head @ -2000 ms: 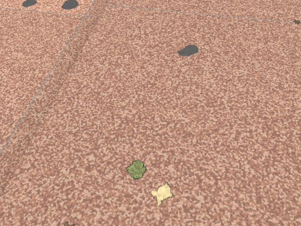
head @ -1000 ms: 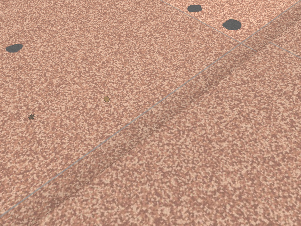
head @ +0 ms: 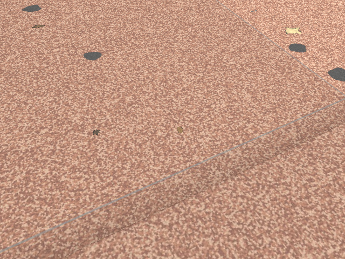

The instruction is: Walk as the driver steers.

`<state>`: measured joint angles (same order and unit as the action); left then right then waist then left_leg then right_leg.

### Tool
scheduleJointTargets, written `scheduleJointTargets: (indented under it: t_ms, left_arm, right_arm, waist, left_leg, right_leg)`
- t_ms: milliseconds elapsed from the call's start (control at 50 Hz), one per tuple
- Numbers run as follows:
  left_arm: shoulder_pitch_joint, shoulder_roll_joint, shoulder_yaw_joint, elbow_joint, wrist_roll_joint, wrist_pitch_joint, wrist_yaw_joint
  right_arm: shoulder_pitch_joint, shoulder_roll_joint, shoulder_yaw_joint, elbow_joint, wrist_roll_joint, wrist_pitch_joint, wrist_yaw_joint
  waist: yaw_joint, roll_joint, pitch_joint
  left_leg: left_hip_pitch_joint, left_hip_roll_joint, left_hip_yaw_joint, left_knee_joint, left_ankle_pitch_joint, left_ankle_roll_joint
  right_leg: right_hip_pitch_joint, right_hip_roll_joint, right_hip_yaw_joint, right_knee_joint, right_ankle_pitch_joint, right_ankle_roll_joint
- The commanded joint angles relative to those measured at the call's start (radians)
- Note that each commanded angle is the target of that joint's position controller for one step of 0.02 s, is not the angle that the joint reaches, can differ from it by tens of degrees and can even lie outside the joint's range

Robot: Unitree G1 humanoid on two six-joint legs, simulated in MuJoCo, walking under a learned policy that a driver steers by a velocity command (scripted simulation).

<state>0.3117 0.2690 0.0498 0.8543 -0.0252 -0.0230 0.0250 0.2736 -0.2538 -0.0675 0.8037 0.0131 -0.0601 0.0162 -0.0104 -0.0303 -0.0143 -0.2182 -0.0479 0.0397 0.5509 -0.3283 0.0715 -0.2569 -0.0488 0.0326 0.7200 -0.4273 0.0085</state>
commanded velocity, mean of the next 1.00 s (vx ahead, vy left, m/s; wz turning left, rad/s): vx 0.46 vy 0.00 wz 0.01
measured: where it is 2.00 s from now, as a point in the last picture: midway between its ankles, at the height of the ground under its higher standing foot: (203, 150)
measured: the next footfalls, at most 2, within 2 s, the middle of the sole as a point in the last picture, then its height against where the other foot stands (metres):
right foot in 0.40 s outside the picture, level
left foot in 0.92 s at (159, 236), level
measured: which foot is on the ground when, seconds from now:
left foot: down 0.00-0.40, up 0.42-0.90, down 0.92-1.00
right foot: up 0.00-0.38, down 0.40-0.94, up 0.96-1.00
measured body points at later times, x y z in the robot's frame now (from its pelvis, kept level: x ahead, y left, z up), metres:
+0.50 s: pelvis +0.23 -0.07 +0.00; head +0.26 -0.08 +0.45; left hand +0.41 +0.19 -0.10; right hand +0.25 -0.34 -0.14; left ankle +0.08 +0.08 -0.63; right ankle +0.31 -0.15 -0.73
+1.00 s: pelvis +0.50 -0.03 +0.00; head +0.53 -0.02 +0.44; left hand +0.52 +0.25 -0.14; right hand +0.69 -0.28 -0.09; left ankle +0.58 +0.06 -0.73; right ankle +0.34 -0.16 -0.66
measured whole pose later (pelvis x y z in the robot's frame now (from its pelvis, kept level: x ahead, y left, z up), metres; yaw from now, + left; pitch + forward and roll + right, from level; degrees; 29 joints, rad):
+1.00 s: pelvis +0.50 -0.03 +0.00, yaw +0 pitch +2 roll -1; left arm 0.37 0.28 0.04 0.89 -0.02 -0.06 0.00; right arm 0.11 -0.25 -0.04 0.72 0.01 -0.10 0.04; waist 0.03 -0.01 0.02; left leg -0.44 -0.02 0.04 0.58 -0.19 0.06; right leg -0.22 0.04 0.05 1.00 -0.50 -0.06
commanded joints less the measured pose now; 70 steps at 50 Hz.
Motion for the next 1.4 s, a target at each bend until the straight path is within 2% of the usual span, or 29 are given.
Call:
scheduleJointTargets:
  t_ms: [20, 60, 100, 200, 320, 360, 380, 400, 420, 440, 460, 480, 520, 560, 700, 760, 840, 900, 920, 940, 960, 980, 1000, 1020, 1060, 1120, 1240, 1340, 1400]
  left_arm:
    - [-0.184, 0.130, 0.030, -0.161, -0.023, -0.065, -0.003]
    - [-0.163, 0.110, 0.028, -0.140, -0.011, -0.079, -0.019]
    - [-0.192, 0.094, 0.027, -0.142, 0.001, -0.079, -0.038]
    - [-0.340, 0.015, -0.009, -0.200, 0.006, -0.072, -0.068]
    - [-0.385, 0.084, 0.005, -0.237, -0.003, -0.071, -0.081]
    - [-0.245, 0.132, 0.031, -0.204, 0.003, -0.068, -0.073]
    - [-0.082, 0.167, 0.053, -0.154, 0.003, -0.062, -0.061]
    - [0.096, 0.233, 0.070, -0.121, 0.012, -0.054, -0.046]
    - [0.120, 0.294, 0.071, -0.106, 0.025, -0.058, -0.058]
    - [0.084, 0.193, 0.049, -0.109, 0.013, -0.061, -0.059]
    - [0.008, 0.152, 0.035, -0.113, 0.010, -0.063, -0.056]
    - [-0.056, 0.134, 0.029, -0.121, 0.016, -0.064, -0.057]
    - [-0.122, 0.092, 0.018, -0.126, 0.041, -0.073, -0.062]
    - [-0.119, 0.088, 0.018, -0.111, 0.034, -0.087, -0.063]
    - [-0.013, 0.145, 0.028, -0.050, 0.022, -0.082, -0.036]
    - [0.062, 0.168, 0.033, -0.017, 0.016, -0.075, -0.032]
    - [0.101, 0.152, 0.031, -0.005, 0.019, -0.057, -0.036]
    - [0.072, 0.180, 0.039, 0.001, 0.005, -0.028, -0.024]
    - [0.062, 0.173, 0.034, -0.007, 0.008, -0.022, -0.017]
    - [0.104, 0.130, 0.014, -0.037, 0.034, -0.027, -0.011]
    - [0.234, 0.009, -0.016, -0.036, 0.027, -0.049, -0.025]
    - [0.154, 0.123, 0.008, -0.029, -0.005, -0.066, -0.030]
    - [0.035, 0.181, 0.028, -0.064, -0.023, -0.071, -0.029]
    - [-0.013, 0.169, 0.026, -0.076, -0.012, -0.068, -0.024]
    - [-0.004, 0.136, 0.030, -0.080, 0.008, -0.049, -0.022]
    - [-0.004, 0.098, 0.028, -0.081, 0.008, -0.024, -0.019]
    - [-0.181, 0.055, 0.011, -0.144, 0.019, -0.037, -0.031]
    - [-0.264, 0.088, 0.025, -0.161, 0.016, -0.057, -0.064]
    - [-0.375, 0.094, 0.025, -0.212, 0.011, -0.082, -0.099]
  right_arm:
    - [0.145, -0.150, -0.033, -0.012, -0.008, -0.042, 0.005]
    - [0.109, -0.127, -0.023, -0.020, -0.005, -0.048, 0.004]
    - [0.106, -0.095, -0.009, -0.017, -0.010, -0.035, 0.000]
    - [0.162, -0.146, -0.013, 0.010, -0.004, -0.013, -0.023]
    - [0.181, -0.182, -0.024, 0.043, 0.011, -0.007, -0.026]
    - [0.156, -0.203, -0.031, 0.043, 0.007, 0.004, -0.031]
    - [0.152, -0.191, -0.025, 0.039, 0.002, 0.011, -0.034]
    - [0.165, -0.147, -0.007, 0.014, -0.020, 0.013, -0.038]
    - [0.312, 0.004, 0.032, 0.004, -0.007, -0.009, -0.029]
    - [0.227, -0.116, 0.005, 0.011, 0.021, -0.029, -0.022]
    - [0.116, -0.164, -0.011, -0.023, 0.042, -0.039, -0.017]
    - [0.067, -0.157, -0.008, -0.034, 0.034, -0.043, -0.022]
    - [0.077, -0.134, -0.014, -0.026, 0.009, -0.031, -0.024]
    - [0.100, -0.101, -0.011, -0.016, 0.006, -0.008, -0.026]
    - [-0.150, -0.078, 0.001, -0.095, -0.012, -0.014, -0.018]
    - [-0.247, -0.050, 0.012, -0.129, -0.008, -0.026, -0.001]
    - [-0.292, -0.084, 0.004, -0.155, 0.002, -0.033, 0.020]
    - [-0.163, -0.119, -0.013, -0.143, 0.006, -0.038, 0.032]
    - [-0.013, -0.175, -0.036, -0.098, 0.001, -0.045, 0.028]
    - [0.146, -0.268, -0.057, -0.070, -0.014, -0.044, 0.021]
    - [0.167, -0.294, -0.061, -0.060, -0.004, -0.041, 0.028]
    - [0.187, -0.192, -0.035, -0.055, 0.009, -0.039, 0.025]
    - [0.109, -0.152, -0.020, -0.067, 0.003, -0.038, 0.019]
    - [0.036, -0.135, -0.010, -0.079, -0.005, -0.038, 0.018]
    - [-0.031, -0.090, 0.004, -0.080, -0.018, -0.048, 0.021]
    - [-0.036, -0.112, -0.003, -0.058, -0.009, -0.058, 0.019]
    - [0.046, -0.173, -0.020, 0.007, 0.002, -0.032, -0.009]
    - [0.114, -0.157, -0.015, 0.043, -0.003, -0.026, -0.008]
    - [0.224, -0.149, -0.021, 0.085, 0.001, -0.016, -0.038]
  waist:
    - [-0.068, 0.178, 0.119]
    - [-0.042, 0.105, 0.097]
    - [-0.039, 0.110, 0.085]
    - [-0.078, 0.116, 0.097]
    - [-0.040, 0.133, 0.121]
    - [0.049, 0.147, 0.016]
    - [0.127, 0.135, -0.086]
    - [0.180, 0.010, -0.228]
    - [0.081, -0.272, -0.379]
    - [0.119, -0.177, -0.292]
    - [0.104, -0.122, -0.121]
    - [0.071, -0.029, -0.049]
    - [0.005, -0.045, -0.008]
    - [-0.018, -0.049, -0.003]
    - [0.041, -0.006, 0.084]
    - [0.078, -0.008, 0.068]
    - [0.074, -0.025, 0.069]
    - [-0.025, -0.080, 0.025]
    - [-0.095, -0.041, -0.077]
    - [-0.116, 0.113, -0.254]
    - [-0.041, 0.350, -0.343]
    - [-0.094, 0.256, -0.285]
    - [-0.089, 0.168, -0.136]
    - [-0.053, 0.083, -0.064]
    - [0.006, 0.099, -0.017]
    - [0.032, 0.087, 0.022]
    - [-0.023, 0.079, 0.032]
    - [-0.052, 0.081, 0.049]
    - [-0.088, 0.116, 0.102]
  left_leg:
    - [0.347, 0.412, -0.699, -0.375, -0.181, 0.256]
    - [0.369, 0.349, -0.522, -0.376, -0.056, 0.189]
    - [0.336, 0.287, -0.371, -0.395, 0.162, 0.146]
    - [0.201, 0.220, -0.169, -0.414, 0.345, 0.128]
    - [0.250, 0.300, -0.151, -0.372, 0.468, 0.096]
    - [0.269, 0.277, -0.104, -0.187, 0.808, 0.062]
    - [0.196, 0.231, -0.068, 0.009, 0.864, 0.032]
    - [-0.034, 0.174, -0.041, 0.338, 0.537, -0.002]
    - [-0.356, -0.023, -0.108, 0.675, -0.222, -0.057]
    - [-0.470, 0.022, -0.204, 0.778, -0.235, -0.047]
    - [-0.533, 0.076, -0.164, 0.782, -0.148, -0.032]
    - [-0.493, 0.126, -0.139, 0.738, -0.052, -0.027]
    - [-0.382, 0.185, -0.143, 0.647, 0.057, -0.031]
    - [-0.341, 0.195, -0.130, 0.599, 0.081, -0.044]
    - [-0.457, 0.188, -0.095, 0.193, 0.425, -0.075]
    - [-0.345, 0.134, -0.054, 0.077, 0.520, -0.080]
    - [-0.379, 0.104, -0.038, 0.095, 0.371, -0.047]
    - [-0.241, 0.065, -0.024, -0.044, 0.160, 0.013]
    - [-0.016, 0.069, -0.031, -0.082, 0.263, 0.052]
    - [0.310, 0.279, -0.270, -0.047, 0.317, 0.132]
    - [0.598, 0.436, -0.721, -0.148, 0.130, 0.289]
    - [0.564, 0.427, -0.758, -0.233, 0.013, 0.265]
    - [0.427, 0.399, -0.593, -0.250, 0.092, 0.221]
    - [0.286, 0.361, -0.479, -0.273, 0.212, 0.201]
    - [0.138, 0.288, -0.352, -0.329, 0.314, 0.176]
    - [0.062, 0.259, -0.262, -0.406, 0.368, 0.180]
    - [0.105, 0.216, -0.118, -0.419, 0.494, 0.156]
    - [0.227, 0.270, -0.132, -0.312, 0.441, 0.161]
    - [0.520, 0.358, -0.225, -0.208, 0.406, 0.134]
  right_leg:
    - [-0.636, -0.005, 0.060, 0.402, -0.078, -0.040]
    - [-0.663, -0.057, 0.054, 0.399, 0.075, -0.072]
    - [-0.604, -0.078, 0.024, 0.312, 0.173, -0.060]
    - [-0.420, -0.018, -0.067, -0.030, 0.379, 0.002]
    - [-0.294, 0.016, -0.054, -0.178, 0.404, -0.058]
    - [-0.089, 0.068, -0.094, -0.190, 0.369, -0.103]
    - [0.135, 0.079, -0.105, -0.185, 0.372, -0.129]
    - [0.443, -0.118, 0.124, -0.160, 0.324, -0.188]
    - [0.681, -0.351, 0.667, -0.343, 0.028, -0.351]
    - [0.602, -0.329, 0.745, -0.466, -0.141, -0.322]
    - [0.456, -0.299, 0.584, -0.475, -0.104, -0.277]
    - [0.312, -0.260, 0.463, -0.488, 0.026, -0.255]
    - [0.133, -0.180, 0.297, -0.529, 0.207, -0.234]
    - [0.069, -0.161, 0.232, -0.575, 0.266, -0.250]
    - [0.089, -0.119, 0.079, -0.618, 0.410, -0.218]
    - [0.097, -0.104, 0.027, -0.598, 0.479, -0.204]
    - [0.227, -0.163, 0.039, -0.491, 0.595, -0.216]
    - [0.317, -0.178, 0.058, -0.301, 0.853, -0.179]
    - [0.261, -0.135, 0.020, -0.113, 0.878, -0.155]
    - [0.050, -0.067, -0.019, 0.206, 0.573, -0.126]
    - [-0.357, 0.128, 0.011, 0.515, -0.125, -0.068]
    - [-0.489, 0.089, 0.120, 0.612, -0.154, -0.084]
    - [-0.522, 0.042, 0.102, 0.619, -0.052, -0.092]
    - [-0.487, -0.008, 0.070, 0.586, 0.038, -0.081]
    - [-0.396, -0.071, 0.075, 0.475, 0.144, -0.064]
    - [-0.370, -0.097, 0.057, 0.341, 0.207, -0.040]
    - [-0.387, -0.081, 0.014, 0.020, 0.495, 0.004]
    - [-0.485, -0.080, 0.014, 0.067, 0.529, -0.024]
    - [-0.794, -0.127, 0.096, 0.027, 0.473, -0.059]
Velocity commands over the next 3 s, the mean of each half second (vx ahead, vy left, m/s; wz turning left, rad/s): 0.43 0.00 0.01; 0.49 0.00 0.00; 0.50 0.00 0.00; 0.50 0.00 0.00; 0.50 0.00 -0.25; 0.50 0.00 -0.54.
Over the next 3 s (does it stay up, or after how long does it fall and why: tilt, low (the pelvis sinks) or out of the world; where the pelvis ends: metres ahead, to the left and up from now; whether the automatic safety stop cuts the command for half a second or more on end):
stays up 1.63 -0.33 -0.10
